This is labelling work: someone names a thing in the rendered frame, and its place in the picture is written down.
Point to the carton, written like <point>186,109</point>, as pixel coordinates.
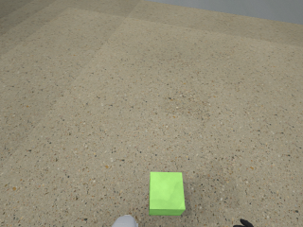
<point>166,194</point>

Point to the robot left thigh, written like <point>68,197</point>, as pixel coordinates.
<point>125,221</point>

